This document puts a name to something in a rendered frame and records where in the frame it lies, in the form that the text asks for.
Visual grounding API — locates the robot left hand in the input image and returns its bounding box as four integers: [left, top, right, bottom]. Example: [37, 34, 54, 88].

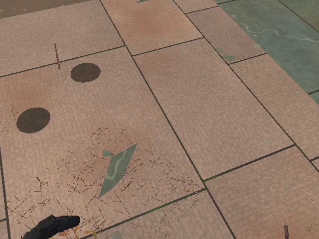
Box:
[21, 215, 81, 239]

